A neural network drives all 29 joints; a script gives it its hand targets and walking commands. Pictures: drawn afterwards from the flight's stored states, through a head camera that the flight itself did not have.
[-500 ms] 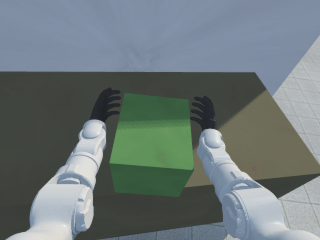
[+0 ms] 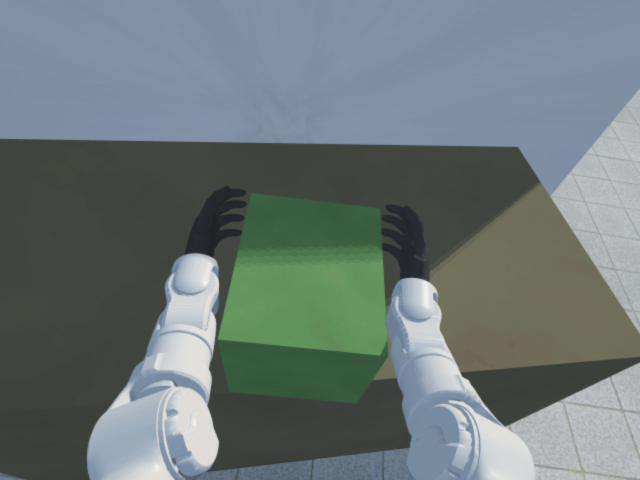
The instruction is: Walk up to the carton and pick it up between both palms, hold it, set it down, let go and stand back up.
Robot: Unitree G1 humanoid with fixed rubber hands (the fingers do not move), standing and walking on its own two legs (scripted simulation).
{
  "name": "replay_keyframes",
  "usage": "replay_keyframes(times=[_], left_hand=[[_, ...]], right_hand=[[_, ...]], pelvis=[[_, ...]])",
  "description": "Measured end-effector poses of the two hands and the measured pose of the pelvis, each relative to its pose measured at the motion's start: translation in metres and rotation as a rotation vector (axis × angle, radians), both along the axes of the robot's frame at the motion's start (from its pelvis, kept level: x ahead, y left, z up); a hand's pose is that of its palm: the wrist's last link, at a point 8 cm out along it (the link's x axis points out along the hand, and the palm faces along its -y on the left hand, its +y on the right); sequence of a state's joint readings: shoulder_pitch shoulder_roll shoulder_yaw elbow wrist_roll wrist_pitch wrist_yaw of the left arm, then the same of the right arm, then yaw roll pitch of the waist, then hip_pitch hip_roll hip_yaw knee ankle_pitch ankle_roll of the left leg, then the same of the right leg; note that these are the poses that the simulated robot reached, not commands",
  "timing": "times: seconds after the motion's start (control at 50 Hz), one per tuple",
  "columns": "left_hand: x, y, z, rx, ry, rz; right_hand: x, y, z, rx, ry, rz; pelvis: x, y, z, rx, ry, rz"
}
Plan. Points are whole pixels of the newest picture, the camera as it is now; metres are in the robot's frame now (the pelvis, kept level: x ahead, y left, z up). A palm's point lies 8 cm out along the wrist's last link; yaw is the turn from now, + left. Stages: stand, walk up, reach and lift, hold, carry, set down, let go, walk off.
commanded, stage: reach and lift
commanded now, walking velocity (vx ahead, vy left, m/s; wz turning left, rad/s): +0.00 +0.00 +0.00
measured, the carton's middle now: (304, 299) +0.36 +0.03 -0.01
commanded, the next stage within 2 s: none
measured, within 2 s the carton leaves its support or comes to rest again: leaves its support in 1.44 s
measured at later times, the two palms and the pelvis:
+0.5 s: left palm (204, 247) +0.40 +0.16 +0.05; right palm (412, 268) +0.39 -0.11 +0.05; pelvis +0.01 -0.02 +0.01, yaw +1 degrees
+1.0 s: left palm (204, 247) +0.40 +0.16 +0.04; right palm (412, 269) +0.38 -0.11 +0.05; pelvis +0.00 -0.01 +0.01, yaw +0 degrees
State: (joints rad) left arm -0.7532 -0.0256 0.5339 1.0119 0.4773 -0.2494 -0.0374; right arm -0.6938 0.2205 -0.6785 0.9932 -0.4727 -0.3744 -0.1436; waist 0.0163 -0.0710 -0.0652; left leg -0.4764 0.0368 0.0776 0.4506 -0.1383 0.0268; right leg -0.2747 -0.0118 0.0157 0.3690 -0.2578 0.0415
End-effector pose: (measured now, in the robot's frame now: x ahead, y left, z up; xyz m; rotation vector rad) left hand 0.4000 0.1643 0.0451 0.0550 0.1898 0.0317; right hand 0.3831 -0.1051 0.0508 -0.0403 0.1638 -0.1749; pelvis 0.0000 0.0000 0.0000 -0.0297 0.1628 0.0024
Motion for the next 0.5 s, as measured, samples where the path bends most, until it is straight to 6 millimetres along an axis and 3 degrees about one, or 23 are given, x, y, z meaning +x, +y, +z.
replay_keyframes(times=[0.5], left_hand=[[-0.002, -0.001, 0.002, 0.033, 0.012, -0.002]], right_hand=[[0.002, -0.002, 0.000, -0.004, 0.000, 0.022]], pelvis=[[0.007, -0.020, 0.007, 0.017, -0.029, 0.008]])
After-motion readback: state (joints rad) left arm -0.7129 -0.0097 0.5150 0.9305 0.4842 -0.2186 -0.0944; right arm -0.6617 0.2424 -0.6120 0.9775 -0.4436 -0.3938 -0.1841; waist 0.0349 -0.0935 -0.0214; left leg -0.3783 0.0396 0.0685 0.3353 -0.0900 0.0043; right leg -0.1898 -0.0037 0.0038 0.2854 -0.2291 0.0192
